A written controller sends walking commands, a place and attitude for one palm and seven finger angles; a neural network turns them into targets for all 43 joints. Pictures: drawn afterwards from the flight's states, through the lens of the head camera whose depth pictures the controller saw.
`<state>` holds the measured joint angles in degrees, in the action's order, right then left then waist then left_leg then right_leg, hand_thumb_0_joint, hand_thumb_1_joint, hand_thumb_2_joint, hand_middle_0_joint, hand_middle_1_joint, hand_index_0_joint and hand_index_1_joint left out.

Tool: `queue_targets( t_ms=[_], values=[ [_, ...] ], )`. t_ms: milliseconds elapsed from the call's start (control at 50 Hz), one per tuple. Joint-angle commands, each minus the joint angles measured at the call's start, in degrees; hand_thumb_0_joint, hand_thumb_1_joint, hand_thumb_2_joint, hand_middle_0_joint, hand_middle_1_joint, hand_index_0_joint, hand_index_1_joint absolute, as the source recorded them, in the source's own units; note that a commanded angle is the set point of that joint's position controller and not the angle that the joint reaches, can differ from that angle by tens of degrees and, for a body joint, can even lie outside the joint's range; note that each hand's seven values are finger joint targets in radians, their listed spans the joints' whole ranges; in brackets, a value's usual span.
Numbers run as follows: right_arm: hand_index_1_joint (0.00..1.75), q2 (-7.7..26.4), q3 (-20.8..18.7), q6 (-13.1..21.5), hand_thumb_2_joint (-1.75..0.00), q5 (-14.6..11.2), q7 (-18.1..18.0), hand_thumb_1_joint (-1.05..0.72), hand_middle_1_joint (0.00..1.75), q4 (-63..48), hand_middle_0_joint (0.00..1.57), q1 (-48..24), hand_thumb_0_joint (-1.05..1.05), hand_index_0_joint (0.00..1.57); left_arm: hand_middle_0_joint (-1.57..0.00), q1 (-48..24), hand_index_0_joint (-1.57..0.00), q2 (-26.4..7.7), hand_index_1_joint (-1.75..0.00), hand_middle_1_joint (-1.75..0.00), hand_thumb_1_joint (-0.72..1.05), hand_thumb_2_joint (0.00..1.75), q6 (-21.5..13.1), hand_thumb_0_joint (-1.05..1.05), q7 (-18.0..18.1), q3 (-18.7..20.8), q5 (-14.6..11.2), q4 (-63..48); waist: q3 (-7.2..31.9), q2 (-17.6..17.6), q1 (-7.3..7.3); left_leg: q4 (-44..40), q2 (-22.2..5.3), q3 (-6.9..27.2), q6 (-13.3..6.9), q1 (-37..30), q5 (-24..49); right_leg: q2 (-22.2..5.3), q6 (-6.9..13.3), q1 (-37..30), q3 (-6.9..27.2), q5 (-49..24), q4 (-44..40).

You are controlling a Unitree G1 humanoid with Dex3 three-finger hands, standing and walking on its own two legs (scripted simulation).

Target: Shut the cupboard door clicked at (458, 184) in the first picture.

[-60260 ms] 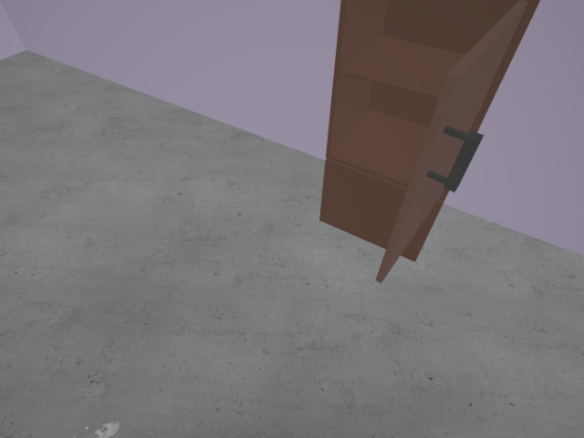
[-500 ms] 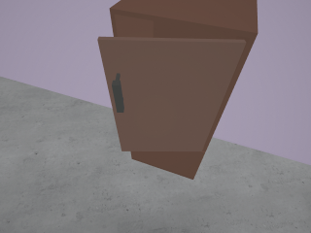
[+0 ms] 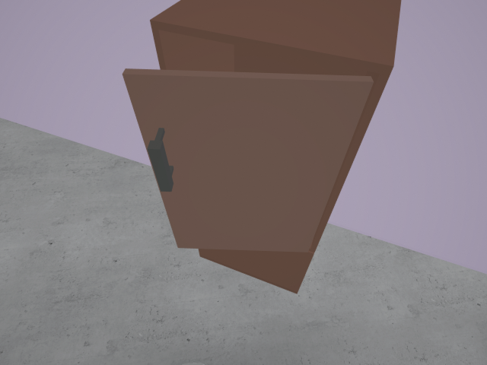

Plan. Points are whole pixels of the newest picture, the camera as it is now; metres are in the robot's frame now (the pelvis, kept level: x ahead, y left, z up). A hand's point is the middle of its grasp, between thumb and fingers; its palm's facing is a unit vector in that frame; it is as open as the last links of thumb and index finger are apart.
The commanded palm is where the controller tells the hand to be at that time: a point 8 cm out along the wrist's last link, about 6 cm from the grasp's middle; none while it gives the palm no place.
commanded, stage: come to a stop and stand still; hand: left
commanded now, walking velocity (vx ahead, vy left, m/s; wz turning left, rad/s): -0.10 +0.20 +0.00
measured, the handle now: (163, 160) +0.47 +0.19 +0.05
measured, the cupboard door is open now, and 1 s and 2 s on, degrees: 20 20 20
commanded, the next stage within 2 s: look again from close up in 1.12 s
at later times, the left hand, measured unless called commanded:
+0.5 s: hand out of the picture +0.01 +0.19 -0.17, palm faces +0.00 -0.98 -0.20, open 7.3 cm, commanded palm none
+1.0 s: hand out of the picture +0.02 +0.21 -0.17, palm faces -0.04 -0.98 -0.19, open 7.4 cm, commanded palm none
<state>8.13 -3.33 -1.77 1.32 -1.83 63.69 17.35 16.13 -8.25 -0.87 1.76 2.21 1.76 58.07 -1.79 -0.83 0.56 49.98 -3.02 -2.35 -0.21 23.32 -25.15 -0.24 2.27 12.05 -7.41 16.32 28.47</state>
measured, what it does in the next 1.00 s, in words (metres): steps on the spot: left foot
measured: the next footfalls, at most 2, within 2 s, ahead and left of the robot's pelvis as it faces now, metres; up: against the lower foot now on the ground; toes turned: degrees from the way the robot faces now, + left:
left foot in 0.14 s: +0.09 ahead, +0.10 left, +0.00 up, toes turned +4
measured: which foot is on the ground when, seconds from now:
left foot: up 0.00-0.12, down 0.14-1.00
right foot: down 0.00-1.00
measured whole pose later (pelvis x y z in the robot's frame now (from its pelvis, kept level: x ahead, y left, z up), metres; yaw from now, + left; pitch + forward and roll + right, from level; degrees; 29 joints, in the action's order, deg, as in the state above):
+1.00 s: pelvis +0.01 +0.04 +0.00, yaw -2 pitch +0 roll +0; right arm 9.0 0.9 0.6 0.8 -0.6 61.9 17.0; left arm 16.9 -9.7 -0.2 2.0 -1.3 1.0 60.4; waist -1.6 0.6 0.3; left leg 25.1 2.3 -7.1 -5.3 14.7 -10.9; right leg -3.1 -1.3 10.5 -4.5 15.6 26.3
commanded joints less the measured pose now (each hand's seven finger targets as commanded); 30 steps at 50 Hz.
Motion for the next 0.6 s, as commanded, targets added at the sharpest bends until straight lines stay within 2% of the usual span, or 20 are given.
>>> queue_targets(
  t_ms=[0,20,40,80,100,120,140,160,200,220,280,360,380,400,420,460,500,520,540,580],
  values=[
    [0.30,0.18,1.06,1.79,-0.90,-0.78,0.40,-0.90,0.30,-3.52,0.20,-0.94,0.00,0.20,-0.20,5.69,-0.20,-5.73,-0.30,-0.30,0.90,0.90,-0.98,0.00,0.81,0.29,-0.21,0.36,-0.85,6.12,-1.29,-7.24,0.70,-1.37,1.48,0.40,1.39,-15.17,8.32,-5.63,11.35,-37.44,-7.61],
    [0.30,0.00,1.08,1.79,-0.90,-1.02,0.42,-0.90,0.30,-3.32,0.20,-0.97,0.00,0.20,-0.20,5.62,-0.20,-6.38,-0.30,-0.30,0.90,0.90,-0.90,0.00,0.99,0.36,-0.28,0.42,-0.17,6.81,-1.46,-11.00,1.45,-1.95,1.60,-1.12,3.26,-14.83,7.86,-7.01,10.81,-40.76,-6.16],
    [0.30,0.55,1.16,1.61,-0.90,-1.10,0.31,-0.90,0.30,-3.30,0.20,-0.78,0.00,0.20,-0.20,5.31,-0.20,-6.99,-0.30,-0.30,0.90,0.90,-0.67,0.00,1.18,0.48,-0.51,0.44,0.46,7.02,-1.26,-14.47,1.45,-1.98,1.71,-3.70,6.19,-14.65,7.08,-6.53,10.49,-40.72,-4.93],
    [0.30,2.00,0.84,1.37,-0.90,-1.15,0.13,-0.90,0.30,-3.04,0.20,0.25,0.00,0.20,-0.20,3.72,-0.20,-7.23,-0.30,-0.30,0.90,0.90,-0.13,0.00,1.33,0.47,-0.92,0.08,0.90,7.76,-0.11,-23.72,1.06,-1.78,1.36,-10.99,15.91,-13.10,4.43,-3.19,9.62,-35.67,-2.28],
    [0.30,3.72,0.43,1.55,-0.90,-0.97,-0.05,-0.90,0.30,-3.01,0.20,0.31,0.00,0.20,-0.20,3.62,-0.20,-6.53,-0.30,-0.30,0.90,0.90,0.20,0.00,1.24,0.56,-0.92,-0.47,1.45,4.14,-0.28,-24.92,-1.50,0.28,0.30,-15.16,27.14,-11.01,2.12,-0.49,8.58,-30.13,-0.90],
    [0.30,5.53,0.05,1.73,-0.90,-0.79,-0.13,-0.90,0.30,-3.35,0.20,-0.22,0.00,0.20,-0.20,4.76,-0.20,-5.60,-0.30,-0.30,0.90,0.90,0.62,0.00,1.26,0.51,-0.72,-0.89,2.03,0.53,-1.04,-23.81,-5.60,3.28,-1.59,-17.71,38.53,-8.55,0.09,1.55,7.05,-22.66,-0.37],
    [0.30,6.69,-0.04,1.69,-0.90,-0.65,-0.14,-0.90,0.30,-3.63,0.20,-0.82,0.00,0.20,-0.20,4.77,-0.20,-4.32,-0.30,-0.30,0.90,0.90,1.03,0.00,1.56,0.17,-0.58,-1.00,1.85,-3.35,-1.14,-24.15,-7.86,5.79,-3.88,-16.48,45.20,-6.43,-1.14,0.99,6.08,-14.31,-0.05],
    [0.30,6.72,0.19,1.80,-0.90,-0.84,-0.29,-0.90,0.30,-3.77,0.20,-2.15,0.00,0.20,-0.20,4.28,-0.20,-4.21,-0.30,-0.30,0.90,0.90,1.30,0.00,1.65,-0.05,-0.73,-0.75,1.82,-6.65,-1.57,-26.19,-8.78,7.83,-5.60,-14.15,46.07,-5.18,-2.18,-1.30,5.06,-7.57,0.24],
    [0.30,6.74,0.37,1.83,-0.90,-0.94,-0.43,-0.90,0.30,-4.79,0.20,-5.27,0.00,0.20,-0.20,5.39,-0.20,-3.94,-0.30,-0.30,0.90,0.90,1.47,0.00,1.42,-0.34,-0.89,0.41,1.10,-5.72,-2.49,-28.34,-8.13,8.27,-5.97,-12.21,38.30,-4.98,-2.33,-2.41,5.73,-3.61,-1.76],
    [0.30,6.63,0.38,1.87,-0.90,-0.94,-0.41,-0.90,0.30,-4.96,0.20,-5.83,0.00,0.20,-0.20,5.58,-0.20,-4.25,-0.30,-0.30,0.90,0.90,1.37,0.00,1.32,-0.51,-0.70,0.67,1.08,-3.16,-2.48,-27.74,-7.28,7.82,-5.47,-12.85,36.88,-5.30,-2.16,-2.51,6.34,-6.79,-3.34],
    [0.30,5.90,0.48,1.63,-0.90,-0.94,-0.03,-0.90,0.30,-4.67,0.20,-5.37,0.00,0.20,-0.20,4.83,-0.20,-4.51,-0.30,-0.30,0.90,0.90,0.81,0.00,1.09,-0.77,-0.61,1.06,2.88,1.44,-1.24,-26.95,-4.64,5.22,-2.90,-14.63,26.47,-7.48,-1.07,-1.75,8.44,-11.76,-6.73],
    [0.30,5.41,0.92,1.34,-0.90,-0.76,0.43,-0.90,0.30,-4.20,0.20,-5.67,0.00,0.20,-0.20,4.28,-0.20,-4.44,-0.30,-0.30,0.90,0.90,0.53,0.00,0.81,-1.14,-0.52,1.30,-0.01,1.52,-0.84,-29.86,-3.80,5.10,-2.11,-13.07,17.27,-7.45,-0.87,0.41,9.12,-5.22,-9.56],
    [0.30,9.05,1.11,2.68,-0.90,-0.97,0.66,-0.90,0.30,-8.42,0.20,-6.80,0.00,0.20,-0.20,7.45,-0.20,-6.04,-0.30,-0.30,0.90,0.90,-0.72,0.00,2.77,-1.55,0.39,1.43,1.17,-0.54,-1.27,-19.58,-4.33,3.85,-1.07,-14.06,26.91,-8.57,-1.04,1.28,11.17,-17.98,-7.61],
    [0.30,6.77,1.29,2.47,-0.90,-0.71,1.15,-0.90,0.30,-9.27,0.20,-3.60,0.00,0.20,-0.20,3.86,-0.20,-8.60,-0.30,-0.30,0.90,0.90,-1.13,0.00,2.44,-1.20,-0.34,-1.52,6.43,-0.20,1.10,-21.25,-2.91,3.92,-1.05,-13.01,14.94,-9.57,0.65,-0.18,11.72,-4.88,-7.05],
    [0.30,6.59,1.84,2.65,-0.90,-0.19,1.52,-0.90,0.30,-9.33,0.20,-4.13,0.00,0.20,-0.20,2.31,-0.20,-8.54,-0.30,-0.30,0.90,0.90,-1.68,0.00,2.03,-1.17,-0.40,-2.28,5.76,-2.32,0.49,-21.90,-2.13,3.25,-0.75,-12.64,14.38,-9.43,1.54,0.40,11.54,-4.57,-6.48],
    [0.30,7.17,1.80,2.89,-0.90,-0.36,1.36,-0.90,0.30,-10.56,0.20,-3.65,0.00,0.20,-0.20,2.56,-0.20,-7.83,-0.30,-0.30,0.90,0.90,-1.33,0.00,1.45,-1.37,-0.44,-2.88,1.77,-2.30,0.65,-24.18,-2.91,5.34,-2.14,-10.40,15.07,-7.20,1.29,3.23,9.47,-0.63,-4.78],
    [0.30,7.76,1.87,2.81,-0.90,-0.43,1.23,-0.90,0.30,-11.30,0.20,-3.37,0.00,0.20,-0.20,3.49,-0.20,-6.95,-0.30,-0.30,0.90,0.90,-0.58,0.00,1.08,-1.59,-0.40,-2.92,-1.26,0.41,0.03,-27.28,-3.60,6.90,-3.25,-7.02,10.17,-5.34,0.62,3.68,7.65,3.31,-4.34],
    [0.30,7.44,2.04,2.92,-0.90,-0.30,1.23,-0.90,0.30,-11.25,0.20,-3.53,0.00,0.20,-0.20,3.65,-0.20,-6.78,-0.30,-0.30,0.90,0.90,-0.51,0.00,0.95,-1.70,-0.29,-2.93,-2.16,0.02,-0.45,-28.23,-3.49,7.12,-3.53,-5.60,9.63,-5.29,0.70,3.12,7.42,2.62,-4.37],
    [0.30,7.86,2.14,2.81,-0.90,-0.28,1.26,-0.90,0.30,-11.41,0.20,-3.10,0.00,0.20,-0.20,3.83,-0.20,-6.91,-0.30,-0.30,0.90,0.90,-0.29,0.00,0.84,-1.66,-0.39,-3.01,-2.79,1.65,-0.40,-29.17,-3.26,7.20,-3.46,-4.77,6.49,-5.14,0.67,3.19,7.44,4.69,-4.38],
    [0.30,8.48,2.04,2.72,-0.90,-0.19,1.32,-0.90,0.30,-11.36,0.20,-2.67,0.00,0.20,-0.20,3.97,-0.20,-6.97,-0.30,-0.30,0.90,0.90,0.03,0.00,0.66,-1.75,-0.43,-3.15,-3.89,1.56,-0.40,-31.38,-3.19,7.87,-3.46,-4.21,1.58,-4.93,0.56,4.47,7.61,7.07,-4.57]
  ],
)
